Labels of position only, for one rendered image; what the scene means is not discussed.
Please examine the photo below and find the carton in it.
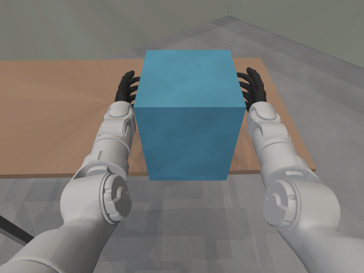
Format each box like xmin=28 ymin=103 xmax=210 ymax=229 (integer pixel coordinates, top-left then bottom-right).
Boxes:
xmin=133 ymin=50 xmax=246 ymax=180

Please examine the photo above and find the table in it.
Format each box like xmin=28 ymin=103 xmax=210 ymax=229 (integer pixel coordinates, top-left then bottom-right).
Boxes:
xmin=0 ymin=57 xmax=317 ymax=246

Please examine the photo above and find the right robot hand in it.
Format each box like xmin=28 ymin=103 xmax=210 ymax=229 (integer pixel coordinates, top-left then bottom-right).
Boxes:
xmin=237 ymin=67 xmax=267 ymax=112

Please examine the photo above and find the robot right forearm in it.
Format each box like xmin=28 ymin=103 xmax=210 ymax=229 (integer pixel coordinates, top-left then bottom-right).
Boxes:
xmin=246 ymin=101 xmax=325 ymax=189

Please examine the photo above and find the robot left forearm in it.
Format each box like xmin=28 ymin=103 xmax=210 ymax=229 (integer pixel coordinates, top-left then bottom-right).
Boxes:
xmin=60 ymin=101 xmax=136 ymax=215

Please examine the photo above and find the robot right upper arm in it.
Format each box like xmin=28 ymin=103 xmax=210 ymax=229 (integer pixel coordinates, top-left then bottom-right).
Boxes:
xmin=262 ymin=178 xmax=364 ymax=273

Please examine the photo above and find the robot left upper arm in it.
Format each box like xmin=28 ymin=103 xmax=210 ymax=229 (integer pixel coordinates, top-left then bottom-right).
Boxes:
xmin=0 ymin=172 xmax=132 ymax=273

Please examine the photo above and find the left robot hand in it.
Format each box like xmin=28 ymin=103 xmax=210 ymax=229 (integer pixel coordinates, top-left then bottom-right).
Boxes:
xmin=115 ymin=71 xmax=140 ymax=109

